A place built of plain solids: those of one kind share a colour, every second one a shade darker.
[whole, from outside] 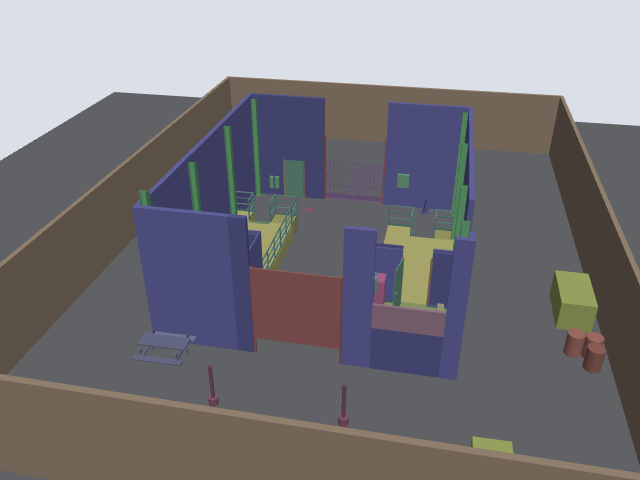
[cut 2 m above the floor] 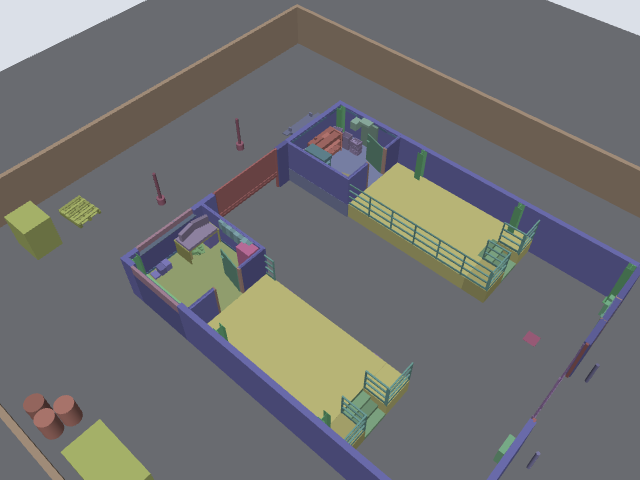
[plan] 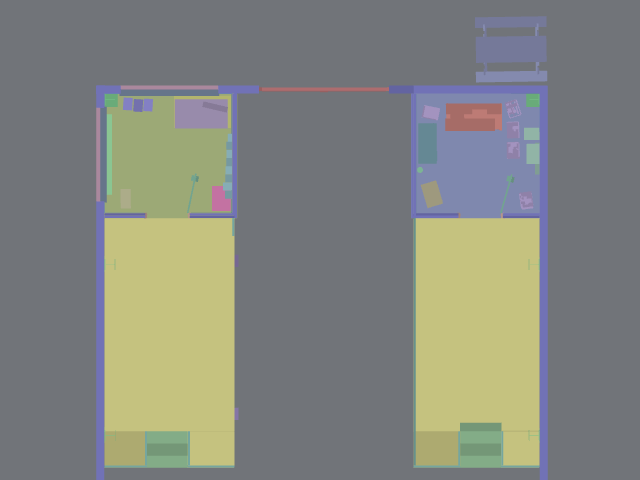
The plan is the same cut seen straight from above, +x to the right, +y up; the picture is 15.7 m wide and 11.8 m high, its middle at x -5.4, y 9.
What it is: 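A small parcels depot; vehicles drive in at ground level; on either side of the through lane the floor is raised to van-floor height for loading, with steps cut into each side and the checker's office on the raised level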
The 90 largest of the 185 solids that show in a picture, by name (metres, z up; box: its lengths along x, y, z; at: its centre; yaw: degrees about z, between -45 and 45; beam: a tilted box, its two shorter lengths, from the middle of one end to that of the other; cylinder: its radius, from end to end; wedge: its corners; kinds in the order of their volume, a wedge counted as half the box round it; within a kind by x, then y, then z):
{
 "yard_bound_1": {"box": [0.2, 28.51, 3.73], "at": [-16.32, 5.05, 1.81]},
 "yard_bound_2": {"box": [20.98, 0.2, 3.73], "at": [-5.93, -9.11, 1.81]},
 "yard_bound_3": {"box": [20.98, 0.2, 3.73], "at": [-5.93, 19.2, 1.81]},
 "yard_bound_4": {"box": [0.2, 28.51, 3.73], "at": [4.46, 5.05, 1.81]},
 "wall_1": {"box": [0.2, 9.8, 5.55], "at": [-10.8, 4.7, 2.73]},
 "wall_2": {"box": [0.2, 0.36, 5.55], "at": [-10.8, 9.78, 2.73]},
 "wall_3": {"box": [0.2, 2.31, 1.63], "at": [-10.8, 11.1, 0.77]},
 "wall_4": {"box": [0.2, 0.56, 5.55], "at": [-10.8, 12.53, 2.73]},
 "wall_5": {"box": [0.61, 0.2, 5.55], "at": [-10.6, 12.7, 2.73]},
 "wall_6": {"box": [1.0, 0.06, 3.25], "at": [-10.2, 9.57, 1.57]},
 "wall_7": {"box": [1.0, 0.06, 3.13], "at": [-10.2, 9.63, 1.51]},
 "wall_8": {"box": [2.41, 0.2, 1.83], "at": [-9.1, 12.7, 0.86]},
 "wall_9": {"box": [4.01, 0.2, 5.55], "at": [-8.9, -0.1, 2.73]},
 "wall_10": {"box": [1.1, 0.06, 3.25], "at": [-8.05, 9.57, 1.57]},
 "wall_11": {"box": [1.1, 0.06, 3.13], "at": [-8.05, 9.63, 1.51]},
 "wall_12": {"box": [0.41, 0.2, 5.55], "at": [-7.7, 12.7, 2.73]},
 "wall_13": {"box": [0.06, 3.0, 3.13], "at": [-7.53, 11.1, 1.51]},
 "wall_14": {"box": [0.06, 3.06, 3.25], "at": [-7.47, 11.07, 1.57]},
 "wall_15": {"box": [0.61, 0.2, 5.55], "at": [-7.2, 12.7, 2.73]},
 "wall_16": {"box": [0.61, 0.2, 5.55], "at": [-3.4, 12.7, 2.73]},
 "wall_17": {"box": [0.06, 3.06, 3.25], "at": [-3.13, 11.07, 1.57]},
 "wall_18": {"box": [0.06, 3.0, 3.13], "at": [-3.07, 11.1, 1.51]},
 "wall_19": {"box": [1.1, 0.06, 3.25], "at": [-2.55, 9.57, 1.57]},
 "wall_20": {"box": [1.1, 0.06, 3.13], "at": [-2.55, 9.63, 1.51]},
 "wall_21": {"box": [3.91, 0.2, 5.55], "at": [-1.75, -0.1, 2.73]},
 "wall_22": {"box": [3.3, 0.2, 5.55], "at": [-1.45, 12.7, 2.73]},
 "wall_23": {"box": [0.91, 0.06, 3.25], "at": [-0.45, 9.57, 1.57]},
 "wall_24": {"box": [0.91, 0.06, 3.13], "at": [-0.45, 9.63, 1.51]},
 "wall_25": {"box": [0.2, 9.8, 5.55], "at": [0.1, 4.7, 2.73]},
 "wall_26": {"box": [0.2, 3.2, 5.55], "at": [0.1, 11.2, 2.73]},
 "raised_floor_bank_1": {"box": [1.05, 0.9, 0.73], "at": [-10.18, 3.85, 0.32]},
 "raised_floor_bank_2": {"box": [3.2, 5.3, 0.73], "at": [-9.1, 6.95, 0.32]},
 "raised_floor_bank_3": {"box": [1.15, 0.9, 0.73], "at": [-8.07, 3.85, 0.32]},
 "raised_floor_bank_4": {"box": [1.15, 0.9, 0.73], "at": [-2.52, 3.85, 0.32]},
 "raised_floor_bank_5": {"box": [3.1, 5.3, 0.73], "at": [-1.55, 6.95, 0.32]},
 "raised_floor_bank_6": {"box": [0.95, 0.9, 0.73], "at": [-0.47, 3.85, 0.32]},
 "raised_floor_office_1": {"box": [3.33, 3.13, 0.73], "at": [-9.1, 11.1, 0.32]},
 "raised_floor_crib_1": {"box": [3.23, 3.13, 0.73], "at": [-1.55, 11.1, 0.32]},
 "beyond_pallets_1": {"box": [1.29, 2.31, 1.21], "at": [-15.23, 7.99, 0.59], "yaw": -0.4},
 "beyond_pallets_2": {"box": [1.08, 1.27, 1.47], "at": [-11.8, 17.26, 0.73], "yaw": 1.2},
 "beyond_pallets_3": {"box": [0.13, 1.21, 0.25], "at": [-10.37, 17.37, 0.07], "yaw": 4.9},
 "door_landing_1": {"box": [1.02, 0.32, 0.22], "at": [-9.15, 3.56, 0.06]},
 "door_landing_2": {"box": [1.02, 0.32, 0.39], "at": [-9.15, 3.86, 0.14]},
 "door_landing_3": {"box": [1.02, 0.32, 0.56], "at": [-9.15, 4.16, 0.23]},
 "door_landing_4": {"box": [1.02, 0.32, 0.22], "at": [-1.45, 3.56, 0.06]},
 "door_landing_5": {"box": [1.02, 0.32, 0.39], "at": [-1.45, 3.86, 0.14]},
 "door_landing_6": {"box": [1.02, 0.32, 0.56], "at": [-1.45, 4.16, 0.23]},
 "door_landing_7": {"box": [1.02, 0.21, 0.17], "at": [-1.45, 4.4, 0.59]},
 "beyond_drums_1": {"cylinder": 0.3, "from": [-15.6, 10.56, -0.06], "to": [-15.6, 10.56, 0.87]},
 "beyond_drums_2": {"cylinder": 0.3, "from": [-15.55, 11.2, -0.06], "to": [-15.55, 11.2, 0.87]},
 "beyond_drums_3": {"cylinder": 0.3, "from": [-14.99, 10.49, -0.06], "to": [-14.99, 10.49, 0.87]},
 "roller_shutter_1": {"box": [0.11, 0.1, 3.65], "at": [-6.88, -0.11, 1.77]},
 "roller_shutter_2": {"box": [0.11, 0.1, 3.65], "at": [-6.88, 12.71, 1.77]},
 "roller_shutter_3": {"box": [3.05, 0.1, 0.1], "at": [-5.3, 12.7, 0.68]},
 "roller_shutter_4": {"box": [3.06, 0.07, 0.14], "at": [-5.3, 12.7, 0.78]},
 "roller_shutter_5": {"box": [3.06, 0.06, 2.97], "at": [-5.3, 12.72, 2.12]},
 "roller_shutter_6": {"box": [0.11, 0.1, 3.65], "at": [-3.72, -0.11, 1.77]},
 "roller_shutter_7": {"box": [0.11, 0.1, 3.65], "at": [-3.72, 12.71, 1.77]},
 "window_pane_1": {"box": [0.1, 2.3, 1.16], "at": [-10.85, 11.1, 2.15]},
 "window_pane_2": {"box": [2.4, 0.1, 0.96], "at": [-9.1, 12.75, 2.25]},
 "filing_tall_1": {"box": [0.47, 0.62, 1.37], "at": [-7.83, 10.02, 1.31]},
 "packing_desk_1": {"box": [1.23, 0.31, 0.17], "at": [-1.71, 11.83, 1.56]},
 "packing_desk_2": {"box": [1.37, 0.27, 0.2], "at": [-1.62, 12.22, 1.48]},
 "packing_desk_3": {"box": [1.06, 0.59, 0.15], "at": [-1.6, 12.03, 0.83]},
 "packing_desk_4": {"box": [0.36, 0.34, 0.39], "at": [-1.48, 12.04, 1.39]},
 "packing_desk_5": {"box": [0.06, 0.66, 0.71], "at": [-0.96, 12.03, 1.23]},
 "boiler_1": {"box": [0.38, 0.3, 0.36], "at": [-0.19, 11.61, 1.64]},
 "boiler_2": {"box": [0.32, 0.5, 0.85], "at": [-0.16, 11.12, 2.32]},
 "boiler_3": {"box": [0.11, 0.78, 1.27], "at": [-0.06, 11.0, 1.26]},
 "door_leaf_1": {"box": [0.044, 0.99, 2.14], "at": [-8.55, 10.15, 1.7], "yaw": -11.8},
 "door_leaf_2": {"box": [1.0, 0.044, 2.15], "at": [-2.1, 0.0, 1.02]},
 "door_leaf_3": {"box": [0.044, 0.99, 2.14], "at": [-0.82, 10.14, 1.7], "yaw": -15.7},
 "desk_load_drowned_1": {"box": [0.62, 0.14, 0.46], "at": [-8.6, 12.27, 1.64], "yaw": 10.1},
 "desk_load_drowned_2": {"box": [1.3, 0.72, 0.12], "at": [-8.32, 12.1, 1.47]},
 "desk_load_drowned_3": {"box": [0.62, 0.14, 0.46], "at": [-7.98, 12.27, 1.64], "yaw": -13.3},
 "radiator_1": {"box": [0.14, 1.98, 0.6], "at": [-10.58, 11.1, 1.09]},
 "carton_1": {"box": [0.4, 0.6, 0.5], "at": [-2.65, 10.12, 0.88], "yaw": 16.7},
 "carton_2": {"box": [0.38, 0.48, 0.28], "at": [-2.63, 10.11, 1.27], "yaw": 16.5},
 "pedestal_1": {"box": [0.42, 0.56, 0.65], "at": [-7.86, 12.09, 0.95]},
 "shelving_bay_1": {"box": [0.46, 1.0, 0.22], "at": [-2.76, 11.38, 1.94]},
 "downpipe_1": {"box": [0.2, 0.13, 3.05], "at": [-10.59, 0.51, 1.49]},
 "desk_panel_1": {"box": [1.4, 0.8, 0.07], "at": [-8.29, 12.15, 1.37]},
 "distribution_board_1": {"box": [0.6, 0.18, 0.7], "at": [-7.87, 0.09, 1.5]},
 "beyond_bench_table_1": {"box": [1.74, 0.64, 0.06], "at": [-0.7, 13.69, 0.72], "yaw": 0.9},
 "hooks_work_1": {"box": [0.22, 0.2, 0.61], "at": [-7.67, 10.31, 1.88]},
 "hooks_work_2": {"box": [0.18, 0.2, 0.69], "at": [-7.65, 10.12, 1.87]},
 "serv_ext_1": {"box": [0.2, 0.19, 0.64], "at": [-1.19, 0.1, 0.8]},
 "serv_ext_2": {"box": [0.2, 0.19, 0.64], "at": [-0.89, 0.1, 0.8]},
 "box_cardboard_1": {"box": [0.25, 0.48, 0.34], "at": [-10.18, 10.01, 0.8], "yaw": 0.7},
 "yard_canopy_post_1": {"cylinder": 0.16, "from": [-3.15, 15.51, -0.01], "to": [-3.15, 15.51, 0.29]}
}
